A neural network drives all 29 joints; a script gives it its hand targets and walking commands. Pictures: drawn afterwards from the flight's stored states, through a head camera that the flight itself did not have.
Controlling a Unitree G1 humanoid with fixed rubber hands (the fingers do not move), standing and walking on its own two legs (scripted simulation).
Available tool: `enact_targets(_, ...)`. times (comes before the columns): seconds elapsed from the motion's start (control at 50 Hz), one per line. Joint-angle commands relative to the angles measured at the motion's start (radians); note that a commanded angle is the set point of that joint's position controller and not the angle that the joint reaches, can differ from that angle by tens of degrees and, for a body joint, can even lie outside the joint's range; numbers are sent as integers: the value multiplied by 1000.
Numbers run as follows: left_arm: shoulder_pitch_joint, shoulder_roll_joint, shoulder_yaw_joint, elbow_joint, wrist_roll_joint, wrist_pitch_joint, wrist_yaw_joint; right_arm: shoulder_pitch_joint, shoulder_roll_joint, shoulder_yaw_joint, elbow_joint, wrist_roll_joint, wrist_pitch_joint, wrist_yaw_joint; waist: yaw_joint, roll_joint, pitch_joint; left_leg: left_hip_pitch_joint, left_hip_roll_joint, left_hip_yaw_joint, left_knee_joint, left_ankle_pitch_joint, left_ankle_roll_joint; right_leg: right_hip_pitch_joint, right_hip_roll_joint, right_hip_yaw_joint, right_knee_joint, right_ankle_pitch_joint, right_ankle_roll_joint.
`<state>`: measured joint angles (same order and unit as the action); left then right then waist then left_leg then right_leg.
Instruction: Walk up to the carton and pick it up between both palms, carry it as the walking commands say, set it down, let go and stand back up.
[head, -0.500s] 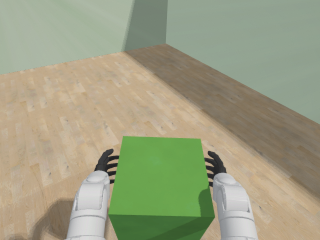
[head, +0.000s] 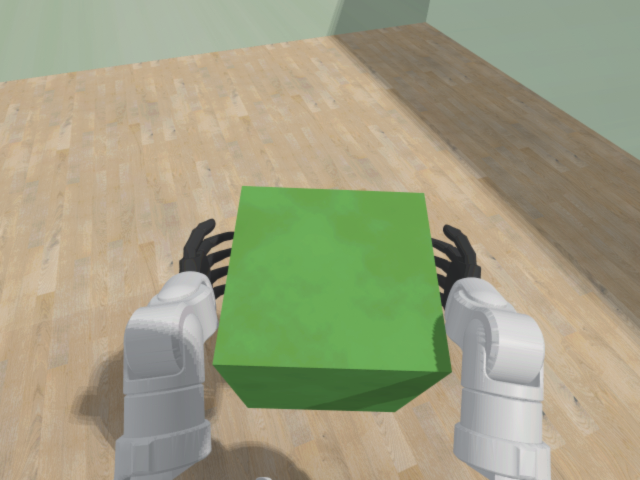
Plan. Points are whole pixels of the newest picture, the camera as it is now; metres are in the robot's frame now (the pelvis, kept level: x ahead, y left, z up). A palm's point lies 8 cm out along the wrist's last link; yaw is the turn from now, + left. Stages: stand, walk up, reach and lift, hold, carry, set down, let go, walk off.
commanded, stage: carry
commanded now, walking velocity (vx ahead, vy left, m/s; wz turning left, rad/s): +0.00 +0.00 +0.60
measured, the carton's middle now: (326, 311) +0.33 -0.01 +0.04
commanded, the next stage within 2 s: none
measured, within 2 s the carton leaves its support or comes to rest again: neither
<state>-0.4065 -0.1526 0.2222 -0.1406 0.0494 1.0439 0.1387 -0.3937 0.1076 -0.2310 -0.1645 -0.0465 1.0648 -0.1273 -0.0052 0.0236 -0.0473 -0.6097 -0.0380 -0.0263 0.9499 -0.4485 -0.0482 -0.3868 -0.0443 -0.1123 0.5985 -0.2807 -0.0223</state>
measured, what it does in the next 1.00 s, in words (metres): steps on the spot, turning left: left foot, then right foot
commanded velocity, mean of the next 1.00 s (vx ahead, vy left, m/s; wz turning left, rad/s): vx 0.00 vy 0.00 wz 0.60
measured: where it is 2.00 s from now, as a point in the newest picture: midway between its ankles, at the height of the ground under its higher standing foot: outside the picture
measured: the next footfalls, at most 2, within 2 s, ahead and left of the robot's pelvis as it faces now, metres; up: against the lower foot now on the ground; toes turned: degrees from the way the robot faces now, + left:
left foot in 0.18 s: +0.02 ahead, +0.14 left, +0.00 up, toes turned +17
right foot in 0.50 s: +0.05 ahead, -0.09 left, +0.00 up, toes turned +14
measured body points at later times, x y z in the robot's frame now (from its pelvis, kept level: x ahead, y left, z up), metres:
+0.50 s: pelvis -0.04 +0.00 -0.01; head +0.01 +0.01 +0.44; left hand +0.22 +0.27 +0.08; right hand +0.33 -0.01 +0.07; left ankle -0.02 +0.12 -0.73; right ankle +0.01 -0.11 -0.73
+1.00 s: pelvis -0.10 -0.01 +0.00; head -0.08 +0.02 +0.45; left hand +0.06 +0.33 +0.09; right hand +0.25 +0.09 +0.09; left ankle -0.10 +0.10 -0.73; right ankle -0.02 -0.12 -0.68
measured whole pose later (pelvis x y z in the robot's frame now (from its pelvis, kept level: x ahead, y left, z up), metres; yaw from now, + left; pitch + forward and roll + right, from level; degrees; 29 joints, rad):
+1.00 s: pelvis -0.10 -0.01 +0.00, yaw +38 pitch +4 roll -1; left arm -0.39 -0.11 0.23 -0.14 0.01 1.06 0.14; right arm -0.39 0.17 -0.24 -0.14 -0.07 1.05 -0.14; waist 0.03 0.00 -0.03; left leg -0.46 -0.02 0.03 0.58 -0.19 0.05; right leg -0.55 -0.10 -0.09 1.00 -0.49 0.11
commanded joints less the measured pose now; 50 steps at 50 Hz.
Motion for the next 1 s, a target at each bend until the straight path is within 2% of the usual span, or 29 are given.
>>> enact_targets(0.0,-575,-687,-602,-101,-193,5,-4,-655,770,695,-79,234,2,3,15,-175,-335,-18,72,82,117,13,-4,296,-298,135,-133,499,-94)
enact_targets(0.04,-530,-657,-582,-112,-178,7,11,-617,760,692,-70,241,13,-3,18,-219,-329,43,45,137,1,8,-3,288,-272,43,-96,533,-73)
enact_targets(0.1,-501,-629,-565,-96,-163,13,28,-600,731,670,-47,243,21,-14,26,-263,-363,130,17,189,-199,7,6,318,-293,8,-51,542,-70)
enact_targets(0.14,-476,-626,-562,-80,-159,16,37,-568,728,659,-23,240,26,-14,8,-239,-377,241,9,214,-460,161,18,317,-281,-37,17,526,-22)
enact_targets(0.16,-497,-624,-562,-70,-158,15,39,-571,728,652,-4,240,22,-12,-2,-173,-407,393,67,133,-537,266,29,213,-265,-56,88,407,30)
enact_targets(0.18,-510,-624,-569,-66,-158,16,38,-552,716,642,12,239,19,-6,-6,-20,-419,569,228,-88,-545,584,73,0,-226,-56,190,76,92)
enact_targets(0.2,-549,-658,-602,-92,-182,16,26,-531,709,610,14,211,9,-9,-23,317,-418,689,449,-410,-463,1115,210,-281,-86,-108,366,-376,157)
enact_targets(0.22,-536,-693,-616,-78,-192,6,18,-498,734,619,-2,213,5,-2,-23,215,-414,731,402,-348,-409,1291,243,-326,-87,-5,465,-399,146)
enact_targets(0.26,-630,-757,-666,-115,-252,-14,-8,-576,760,622,-53,203,-23,0,-20,112,-436,684,341,-241,-405,1065,218,-311,-93,48,496,-304,139)
enact_targets(0.3,-612,-787,-694,-135,-272,-24,-24,-544,767,613,-88,181,-41,-4,-18,122,-448,620,287,-175,-426,881,203,-262,-79,41,460,-229,138)
enact_targets(0.4,-569,-766,-713,-143,-283,-38,-31,-498,718,621,-134,157,-61,-10,-23,140,-456,545,271,-219,-453,702,204,-149,-27,32,265,-201,126)
enact_targets(0.46,-523,-737,-695,-139,-274,-33,-31,-485,708,638,-136,159,-52,-13,-4,132,-445,452,221,-193,-419,651,166,30,3,1,3,-80,111)
enact_targets(0.48,-510,-727,-682,-136,-267,-28,-32,-470,706,643,-130,161,-47,-14,3,109,-441,355,193,-159,-379,605,133,161,-36,19,-116,3,96)
enact_targets(0.5,-494,-706,-666,-133,-261,-24,-32,-462,712,646,-127,165,-41,-16,10,-16,-449,217,144,-99,-271,421,82,311,-177,145,-195,105,61)
enact_targets(0.52,-522,-675,-648,-115,-245,-26,-27,-524,707,664,-123,169,-34,-15,10,-361,-421,-18,14,34,-83,3,23,394,-452,418,-203,494,-77)
enact_targets(0.54,-457,-692,-659,-131,-233,-20,-30,-513,727,672,-137,186,-34,-13,10,-322,-404,-66,46,69,73,-176,10,396,-460,361,-167,650,-147)
enact_targets(0.58,-458,-695,-636,-168,-213,-28,-32,-557,773,716,-163,238,-33,6,17,-188,-390,-27,63,76,107,-78,15,365,-376,193,-151,606,-109)
enact_targets(0.64,-478,-671,-616,-183,-190,-32,-18,-574,785,733,-138,265,-25,17,17,-220,-370,41,59,127,-14,-16,13,345,-305,29,-101,583,-69)
enact_targets(0.7,-449,-644,-599,-144,-170,-20,-3,-572,758,719,-101,267,-9,13,23,-243,-389,130,33,177,-194,-9,17,337,-317,-7,-72,558,-65)
enact_targets(0.74,-432,-632,-594,-118,-161,-7,6,-535,753,701,-54,257,5,14,5,-228,-385,222,25,202,-422,121,26,324,-305,-42,-18,536,-26)
enact_targets(0.76,-448,-626,-591,-102,-158,-2,9,-538,750,690,-26,253,7,15,-3,-171,-398,338,57,152,-536,217,31,253,-281,-66,49,448,20)
enact_targets(0.78,-466,-620,-592,-97,-158,4,10,-525,745,676,-5,251,9,19,-9,-43,-406,502,180,-26,-557,437,62,54,-244,-55,144,147,74)
enact_targets(0.8,-516,-636,-618,-108,-175,13,2,-519,719,640,7,222,3,14,-25,318,-399,614,419,-389,-506,925,186,-228,-104,-110,327,-319,148)
enact_targets(0.82,-507,-667,-626,-100,-179,9,0,-480,746,646,0,224,6,19,-22,260,-386,670,401,-373,-465,1133,230,-309,-87,-6,442,-398,144)
enact_targets(0.84,-519,-704,-646,-104,-202,4,-12,-488,760,641,-19,217,2,21,-21,173,-408,660,378,-317,-447,1069,224,-313,-88,40,489,-363,139)
enact_targets(0.86,-569,-737,-666,-101,-226,-2,-22,-532,768,638,-35,208,-10,21,-21,116,-411,632,344,-254,-456,916,206,-299,-97,62,498,-302,138)
enact_targets(0.9,-610,-777,-698,-107,-261,-9,-39,-555,776,621,-58,189,-26,17,-19,116,-407,558,279,-179,-488,680,186,-258,-86,54,493,-208,136)
enact_targets(0.94,-640,-792,-717,-106,-281,-13,-42,-577,762,609,-71,174,-37,13,-20,131,-401,508,259,-181,-525,511,178,-218,-62,43,431,-194,133)
enact_targets(0.98,-621,-787,-719,-97,-285,-13,-40,-553,744,604,-71,161,-38,7,-24,141,-402,505,266,-220,-546,447,183,-192,-41,40,364,-199,126)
